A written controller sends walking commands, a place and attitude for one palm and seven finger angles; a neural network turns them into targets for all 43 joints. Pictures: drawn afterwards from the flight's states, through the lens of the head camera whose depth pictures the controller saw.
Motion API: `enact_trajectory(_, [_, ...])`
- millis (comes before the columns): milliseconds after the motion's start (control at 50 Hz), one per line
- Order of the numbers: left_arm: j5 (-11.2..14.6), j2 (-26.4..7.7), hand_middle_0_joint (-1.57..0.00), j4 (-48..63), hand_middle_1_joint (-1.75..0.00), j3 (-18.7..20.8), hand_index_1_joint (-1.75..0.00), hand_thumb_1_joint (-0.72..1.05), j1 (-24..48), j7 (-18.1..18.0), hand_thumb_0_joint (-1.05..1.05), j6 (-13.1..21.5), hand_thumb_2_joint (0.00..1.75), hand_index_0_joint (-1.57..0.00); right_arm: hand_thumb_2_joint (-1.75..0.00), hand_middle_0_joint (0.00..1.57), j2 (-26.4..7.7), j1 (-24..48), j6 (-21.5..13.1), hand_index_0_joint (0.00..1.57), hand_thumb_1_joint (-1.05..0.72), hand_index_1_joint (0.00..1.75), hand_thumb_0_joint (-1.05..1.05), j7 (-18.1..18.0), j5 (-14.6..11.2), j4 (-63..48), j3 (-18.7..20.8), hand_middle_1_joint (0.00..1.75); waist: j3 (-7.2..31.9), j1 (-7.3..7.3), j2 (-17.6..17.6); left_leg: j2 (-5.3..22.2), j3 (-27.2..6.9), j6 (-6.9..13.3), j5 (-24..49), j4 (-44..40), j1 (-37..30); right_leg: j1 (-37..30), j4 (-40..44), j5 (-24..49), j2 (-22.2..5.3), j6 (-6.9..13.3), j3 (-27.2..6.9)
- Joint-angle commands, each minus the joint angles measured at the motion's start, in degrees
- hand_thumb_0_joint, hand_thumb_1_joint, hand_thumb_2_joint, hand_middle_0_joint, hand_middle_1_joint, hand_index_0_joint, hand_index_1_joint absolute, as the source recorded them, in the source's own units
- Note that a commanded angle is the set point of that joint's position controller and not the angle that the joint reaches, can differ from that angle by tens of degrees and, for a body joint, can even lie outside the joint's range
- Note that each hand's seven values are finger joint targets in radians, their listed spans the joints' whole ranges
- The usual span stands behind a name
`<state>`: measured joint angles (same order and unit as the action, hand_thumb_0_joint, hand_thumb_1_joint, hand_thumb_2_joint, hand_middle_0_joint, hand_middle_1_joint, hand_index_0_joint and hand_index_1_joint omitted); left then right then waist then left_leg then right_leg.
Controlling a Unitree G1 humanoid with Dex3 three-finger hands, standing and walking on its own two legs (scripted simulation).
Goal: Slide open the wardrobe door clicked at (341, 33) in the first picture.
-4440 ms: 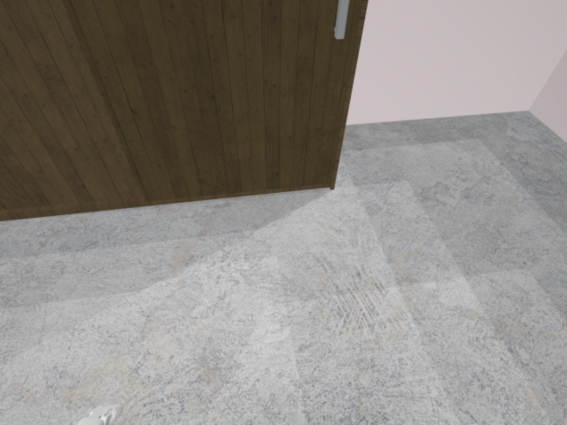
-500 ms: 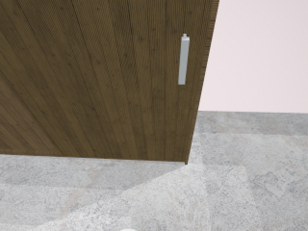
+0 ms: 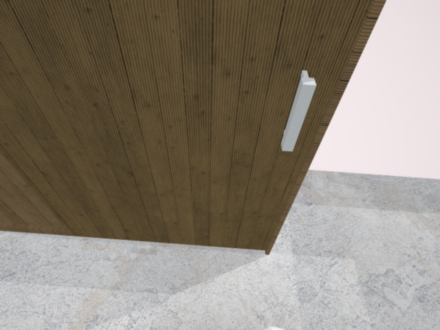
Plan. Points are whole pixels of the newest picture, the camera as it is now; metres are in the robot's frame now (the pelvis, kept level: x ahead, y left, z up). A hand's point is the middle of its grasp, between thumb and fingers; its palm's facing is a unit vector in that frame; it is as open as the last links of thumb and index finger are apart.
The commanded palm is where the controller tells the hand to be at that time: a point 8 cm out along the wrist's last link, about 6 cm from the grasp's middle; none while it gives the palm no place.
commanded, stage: come to a stop and stand still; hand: right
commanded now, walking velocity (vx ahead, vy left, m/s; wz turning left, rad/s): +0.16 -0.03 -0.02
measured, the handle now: (295, 112) +0.56 -0.12 +0.10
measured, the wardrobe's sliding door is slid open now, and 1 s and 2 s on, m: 0.00 0.00 0.00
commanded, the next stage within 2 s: look again from close up in 1.60 s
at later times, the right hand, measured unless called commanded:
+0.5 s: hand out of the picture +0.07 -0.22 -0.18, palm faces +0.00 +0.97 -0.22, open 7.4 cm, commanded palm none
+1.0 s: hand out of the picture +0.01 -0.15 -0.15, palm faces +0.08 +0.96 -0.25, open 7.3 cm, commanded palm none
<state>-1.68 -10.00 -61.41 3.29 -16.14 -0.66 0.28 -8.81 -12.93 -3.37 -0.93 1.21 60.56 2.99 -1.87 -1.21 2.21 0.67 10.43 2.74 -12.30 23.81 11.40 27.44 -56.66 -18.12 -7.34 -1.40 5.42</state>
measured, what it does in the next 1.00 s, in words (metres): steps on the spot: right foot, then left foot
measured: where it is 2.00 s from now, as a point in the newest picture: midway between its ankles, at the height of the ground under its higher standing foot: outside the picture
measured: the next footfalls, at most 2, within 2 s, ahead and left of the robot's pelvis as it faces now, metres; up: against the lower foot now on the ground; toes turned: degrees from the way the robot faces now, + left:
right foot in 0.18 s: +0.16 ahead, -0.13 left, +0.00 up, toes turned -8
left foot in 0.66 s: +0.06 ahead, +0.15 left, +0.00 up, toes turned +6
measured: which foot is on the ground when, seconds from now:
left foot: down 0.00-0.26, up 0.28-0.64, down 0.66-1.00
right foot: up 0.00-0.16, down 0.18-0.66, up 0.68-1.00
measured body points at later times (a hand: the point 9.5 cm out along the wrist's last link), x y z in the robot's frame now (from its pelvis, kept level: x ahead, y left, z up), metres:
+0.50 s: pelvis +0.04 -0.02 +0.00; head +0.10 -0.03 +0.44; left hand +0.14 +0.21 -0.15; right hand +0.07 -0.27 -0.16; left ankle +0.00 +0.12 -0.67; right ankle +0.12 -0.12 -0.74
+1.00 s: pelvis +0.00 +0.03 +0.01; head +0.02 +0.06 +0.46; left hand -0.02 +0.27 -0.16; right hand +0.01 -0.20 -0.13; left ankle +0.01 +0.15 -0.74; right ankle -0.02 -0.12 -0.69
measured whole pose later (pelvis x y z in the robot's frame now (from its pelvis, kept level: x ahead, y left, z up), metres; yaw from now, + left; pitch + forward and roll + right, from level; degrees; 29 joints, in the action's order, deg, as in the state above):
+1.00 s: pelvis +0.00 +0.03 +0.01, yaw +0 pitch +0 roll -2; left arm -1.7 -12.1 -61.8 3.3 -19.6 0.3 -3.8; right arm -7.7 -17.4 -0.3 -1.3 1.7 58.8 2.4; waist -0.7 1.8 1.6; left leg 4.9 4.6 0.0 -10.9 22.7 12.3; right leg 19.2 -45.3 -20.7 -2.5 -3.3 3.3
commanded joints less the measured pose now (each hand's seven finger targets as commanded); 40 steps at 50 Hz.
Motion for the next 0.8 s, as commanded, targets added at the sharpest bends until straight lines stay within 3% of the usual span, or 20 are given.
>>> enact_trajectory(0, [0.42, 0.66, -0.2, 1.94, -0.3, -0.43, -0.3, 0.9, -2.68, 1.02, 0.0, 0.55, 0.9, -0.2, -0.9, 0.2, -5.96, -5.33, -0.85, 0.2, -0.9, 0.3, 0.0, -0.12, 0.14, 0.12, 0.25, 0.3, -1.27, 0.64, -9.33, 15.1, -10.25, 6.46, 10.59, -12.69, 0.59, -1.28, 9.6, 2.48, -0.2, -0.88, -0.3])
enact_trajectory(80, [0.61, -0.28, -0.2, 3.52, -0.3, -0.69, -0.3, 0.9, 1.72, 1.12, 0.0, 1.64, 0.9, -0.2, -0.9, 0.2, -7.39, -7.2, -0.58, 0.2, -0.9, 0.3, 0.0, -0.18, 0.17, 1.25, 0.56, 0.3, -0.92, 1.9, -8.2, 15.6, -10.96, 6.2, 12.64, -9.42, -2.51, -5.19, 19.08, 2.93, 1.32, -0.57, 0.57])
enact_trajectory(120, [0.71, -0.21, -0.2, 2.21, -0.3, -1.29, -0.3, 0.9, 0.77, 0.47, 0.0, 1.93, 0.9, -0.2, -0.9, 0.2, -5.92, -6.21, 0.16, 0.2, -0.9, 0.3, 0.0, -0.56, -0.3, 1.85, -0.17, 0.3, -0.89, 0.79, -6.97, 12.24, -8.07, 3.26, 17.37, -4.37, -0.36, -13.36, 28.24, 11.11, 2.41, -0.91, 0.68])
enact_trajectory(140, [0.78, -1.48, -0.2, 1.22, -0.3, -1.31, -0.3, 0.9, -1.69, 0.21, 0.0, 2.41, 0.9, -0.2, -0.9, 0.2, -4.51, -7.16, 0.53, 0.2, -0.9, 0.3, 0.0, -0.74, -0.33, 2.08, -0.59, 0.3, 1.22, 0.49, -2.7, 9.37, -6.43, 0.8, 17.36, 0.19, 0.42, -19.08, 31.26, 23.42, 1.07, -0.46, -0.9])
enact_trajectory(180, [0.95, -6.39, -0.2, 0.82, -0.3, -0.95, -0.3, 0.9, -2.95, -0.92, 0.0, 2.42, 0.9, -0.2, -0.9, 0.2, -1.91, -10.89, 1.44, 0.2, -0.9, 0.3, 0.0, -1.46, -0.85, 2.44, -1.55, 0.3, 5.66, 1.26, 6.84, 5.28, -4.91, -3.74, 0.53, 2.43, 2.93, -26.77, 29.77, 52.13, -9.62, 4.68, -8.1])
enact_trajectory(200, [1.04, -7.18, -0.2, 0.89, -0.3, -0.79, -0.3, 0.9, -1.1, -1.31, 0.0, 1.59, 0.9, -0.2, -0.9, 0.2, -1.61, -11.68, 2.15, 0.2, -0.9, 0.3, 0.0, -1.78, -0.58, 2.97, -1.68, 0.3, 3.03, 1.56, 5.96, 4.49, -4.94, -4.14, -5.83, 2.18, 2.39, -24.18, 31.03, 48.99, -10.94, 6.29, -7.9])
enact_trajectory(240, [1.47, -6.84, -0.2, 1.3, -0.3, -0.83, -0.3, 0.9, 1.4, -2.21, 0.0, 0.88, 0.9, -0.2, -0.9, 0.2, -3.4, -10.86, 3.59, 0.2, -0.9, 0.3, 0.0, -1.77, -0.54, 3.05, -1.39, 0.3, 0.06, 1.62, 11.8, 4.24, -5.11, -4.86, -10.13, 8.8, 2.59, -20.45, 35.64, 52.43, -11.37, 7.95, -10.11])
enact_trajectory(300, [1.25, -8.59, -0.2, 1.38, -0.3, 0.45, -0.3, 0.9, -0.83, -3.27, 0.0, 0.19, 0.9, -0.2, -0.9, 0.2, -4.96, -9.58, 4.9, 0.2, -0.9, 0.3, 0.0, -1.71, -0.07, 1.1, -0.31, 0.3, 2.82, 0.06, 8.37, 3.47, -8.85, -4.67, -19.81, 25.06, 9.69, -25.16, 35.53, 62.14, -15.27, 11.92, -12.03])
enact_trajectory(360, [0.91, -9.6, -0.2, 2.84, -0.3, 1.76, -0.3, 0.9, 0.79, -3.37, 0.0, -0.48, 0.9, -0.2, -0.9, 0.2, -4.73, -7.86, 5.37, 0.2, -0.9, 0.3, 0.0, -1.5, 0.23, -0.93, 0.84, 0.3, 7.86, -0.13, 3.14, 2.42, -11.36, -4.72, -18.88, 35.78, 15.62, -28.72, 33.47, 58.57, -15.82, 13.89, -10.34])
enact_trajectory(420, [0.68, -8.9, -0.2, 4.52, -0.3, 2.33, -0.3, 0.9, 3.02, -2.94, 0.0, -0.48, 0.9, -0.2, -0.9, 0.2, -3.91, -6.75, 6.01, 0.2, -0.9, 0.3, 0.0, -1.16, 0.16, -3.07, 1.61, 0.3, 10.96, 0.36, 2.24, 1.9, -12.17, -5.33, -15.28, 38.73, 15.91, -26.24, 33.96, 47.6, -14.2, 12.78, -7.72])
enact_trajectory(480, [0.4, -8.8, -0.2, 5.47, -0.3, 2.48, -0.3, 0.9, 5.18, -2.22, 0.0, -0.49, 0.9, -0.2, -0.9, 0.2, -3.33, -5.89, 6.37, 0.2, -0.9, 0.3, 0.0, -0.66, 0.11, -4.52, 1.71, 0.3, 10.08, 0.69, 5.94, 2.31, -10.39, -5.2, -13.65, 32.27, 12.82, -21.51, 36.06, 33.94, -12.77, 11.47, -6.73])
enact_trajectory(560, [-0.22, -8.91, -0.2, 5.69, -0.3, 2.25, -0.3, 0.9, 7.87, -0.74, 0.0, -1.27, 0.9, -0.2, -0.9, 0.2, -2.61, -8.23, 5.45, 0.2, -0.9, 0.3, 0.0, -0.37, -0.09, -3.66, 1.04, 0.3, 5.85, 2.17, 11.31, 2.1, -6.41, -3.55, -12.12, 15.4, 0.38, -8.84, 40.97, -0.26, -9.91, 8.16, -8.05])
enact_trajectory(600, [0.11, -7.35, -0.2, 5.66, -0.3, 1.98, -0.3, 0.9, 8.55, -0.16, 0.0, -2.1, 0.9, -0.2, -0.9, 0.2, -4.4, -15.02, 4.82, 0.2, -0.9, 0.3, 0.0, -0.48, 0.42, -0.78, 1.12, 0.3, 3.8, 5.29, 4.74, 1.64, -4.43, -3.75, -5.72, 3.19, -10.23, 1.01, 37.6, -15.37, -3.9, 3.46, -3.79])
enact_trajectory(620, [0.92, -3.67, -0.2, 5.82, -0.3, 1.09, -0.3, 0.9, 7.0, 0.17, 0.0, -2.78, 0.9, -0.2, -0.9, 0.2, -8.0, -14.13, 4.13, 0.2, -0.9, 0.3, 0.0, -0.72, 1.24, -1.2, 1.13, 0.3, 1.15, 4.75, -8.49, 9.91, -15.81, -1.77, -20.18, -9.01, -5.84, 3.7, 25.95, -15.6, 1.6, 0.05, 0.21])
enact_trajectory(640, [1.02, -0.86, -0.2, 7.8, -0.3, 0.44, -0.3, 0.9, 8.06, 0.64, 0.0, -3.14, 0.9, -0.2, -0.9, 0.2, -12.52, -8.92, 4.01, 0.2, -0.9, 0.3, 0.0, -0.94, 1.18, -3.9, 1.24, 0.3, -4.56, 4.16, -19.43, 21.22, -33.46, 2.82, -37.95, -21.04, 6.92, 4.45, 15.73, -12.38, 4.6, -1.25, -0.36])
enact_trajectory(660, [0.47, -4.29, -0.2, 8.11, -0.3, 1.17, -0.3, 0.9, 8.62, 0.89, 0.0, -3.53, 0.9, -0.2, -0.9, 0.2, -14.1, -3.45, 4.35, 0.2, -0.9, 0.3, 0.0, -1.23, 0.85, -6.16, 1.43, 0.3, -7.92, 3.36, -15.34, 23.99, -34.31, 4.48, -40.48, -24.17, 17.34, 0.33, 9.8, -9.36, 3.03, -0.47, -4.24])
enact_trajectory(680, [0.21, -4.36, -0.2, 6.81, -0.3, 1.3, -0.3, 0.9, 6.31, 1.18, 0.0, -3.77, 0.9, -0.2, -0.9, 0.2, -14.1, 0.59, 3.95, 0.2, -0.9, 0.3, 0.0, -1.26, 0.83, -6.96, 1.65, 0.3, -7.18, 1.45, -13.89, 22.17, -32.13, 3.93, -37.03, -23.44, 19.69, -1.48, 5.37, -5.8, 3.56, -0.21, -5.2])
enact_trajectory(700, [0.0, -4.64, -0.2, 5.4, -0.3, 1.38, -0.3, 0.9, 3.84, 1.14, 0.0, -4.01, 0.9, -0.2, -0.9, 0.2, -13.48, 2.42, 3.48, 0.2, -0.9, 0.3, 0.0, -1.4, 0.52, -7.2, 1.93, 0.3, -8.0, 0.71, -16.06, 19.81, -29.67, 2.84, -32.08, -22.12, 18.61, -0.74, 2.32, -2.64, 3.93, -0.02, -5.84])
enact_trajectory(740, [-0.09, -5.3, -0.2, 2.92, -0.3, 1.67, -0.3, 0.9, -1.95, 1.51, 0.0, -3.41, 0.9, -0.2, -0.9, 0.2, -11.34, 2.98, 3.04, 0.2, -0.9, 0.3, 0.0, -1.11, 0.22, -6.93, 1.35, 0.3, -6.43, -0.88, -13.19, 15.73, -20.52, 0.92, -20.03, -17.49, 12.95, -0.52, -0.13, 2.0, 4.24, -0.67, -4.19])
enact_trajectory(780, [-0.03, -4.99, -0.2, 2.75, -0.3, 1.35, -0.3, 0.9, -3.42, 1.62, 0.0, -2.7, 0.9, -0.2, -0.9, 0.2, -10.79, -0.92, 2.56, 0.2, -0.9, 0.3, 0.0, -0.81, 0.11, -6.2, 1.38, 0.3, -3.66, 0.59, -11.48, 14.67, -17.34, 0.33, -12.39, -14.34, 5.1, 1.21, 0.3, 3.69, 5.0, -1.5, -3.08])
